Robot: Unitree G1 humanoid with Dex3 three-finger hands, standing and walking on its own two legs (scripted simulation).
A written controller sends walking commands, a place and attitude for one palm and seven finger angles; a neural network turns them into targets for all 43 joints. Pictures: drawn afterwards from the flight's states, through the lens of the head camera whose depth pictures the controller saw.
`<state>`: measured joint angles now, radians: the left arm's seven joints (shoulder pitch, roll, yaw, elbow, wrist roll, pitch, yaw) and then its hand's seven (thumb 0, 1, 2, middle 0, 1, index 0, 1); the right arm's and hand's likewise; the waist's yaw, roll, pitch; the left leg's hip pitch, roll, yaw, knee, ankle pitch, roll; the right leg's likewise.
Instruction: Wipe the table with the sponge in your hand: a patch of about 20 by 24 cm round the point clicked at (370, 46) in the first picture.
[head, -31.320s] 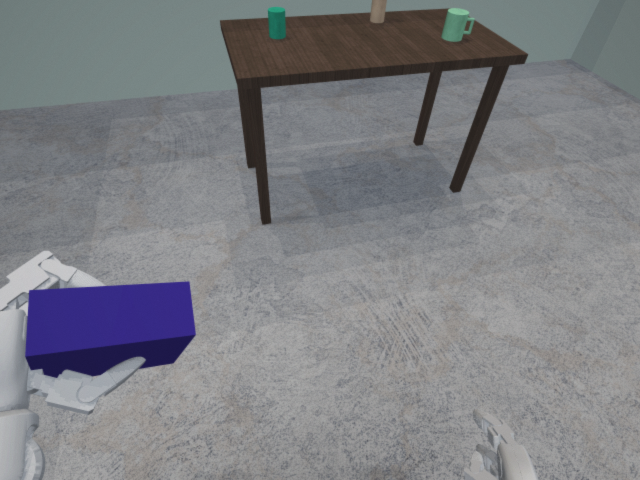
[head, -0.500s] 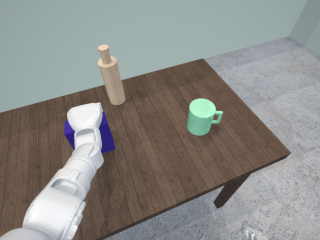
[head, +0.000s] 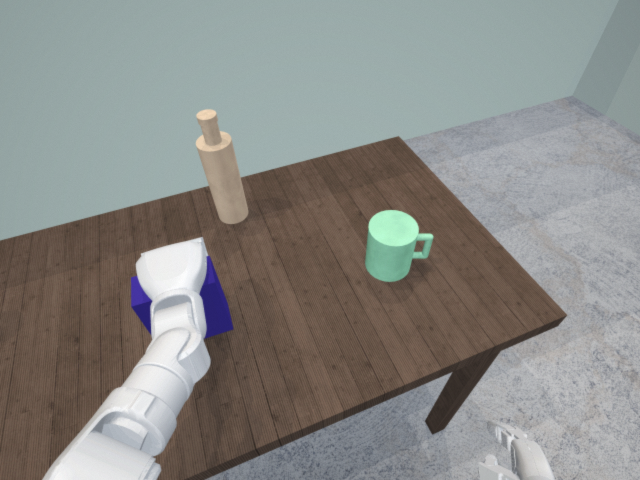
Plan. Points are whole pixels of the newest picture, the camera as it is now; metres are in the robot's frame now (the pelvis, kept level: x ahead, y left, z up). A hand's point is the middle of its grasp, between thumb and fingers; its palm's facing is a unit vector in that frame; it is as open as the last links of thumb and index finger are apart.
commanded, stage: wipe back along the middle lane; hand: left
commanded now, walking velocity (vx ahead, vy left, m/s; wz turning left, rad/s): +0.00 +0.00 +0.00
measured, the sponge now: (189, 312) +0.35 +0.24 -0.03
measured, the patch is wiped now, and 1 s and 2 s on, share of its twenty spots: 0.65 0.80 0.85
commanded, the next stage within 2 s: slide across to the third lane in 1.64 s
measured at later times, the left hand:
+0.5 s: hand (189, 316) +0.32 +0.22 +0.01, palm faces -0.01 -0.04 -1.00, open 9.7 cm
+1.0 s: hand (200, 348) +0.27 +0.18 +0.01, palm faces +0.01 -0.07 -1.00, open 9.7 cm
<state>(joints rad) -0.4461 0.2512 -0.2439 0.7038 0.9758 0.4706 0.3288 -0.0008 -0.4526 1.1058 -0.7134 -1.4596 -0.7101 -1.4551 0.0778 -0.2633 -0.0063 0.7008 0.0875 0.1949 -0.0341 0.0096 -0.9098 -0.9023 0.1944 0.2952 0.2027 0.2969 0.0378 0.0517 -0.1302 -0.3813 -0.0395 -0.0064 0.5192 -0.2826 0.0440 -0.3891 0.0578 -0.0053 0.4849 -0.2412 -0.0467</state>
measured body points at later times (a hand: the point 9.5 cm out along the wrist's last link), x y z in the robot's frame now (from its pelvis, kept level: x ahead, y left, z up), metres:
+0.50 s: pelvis +0.00 +0.01 +0.00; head +0.00 -0.01 +0.45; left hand +0.31 +0.21 +0.07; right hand +0.22 -0.21 -0.10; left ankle -0.02 +0.09 -0.74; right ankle -0.01 -0.09 -0.74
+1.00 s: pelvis -0.01 +0.00 +0.00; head -0.02 -0.03 +0.45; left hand +0.27 +0.18 +0.07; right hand +0.23 -0.20 -0.09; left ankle -0.02 +0.09 -0.74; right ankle -0.01 -0.09 -0.74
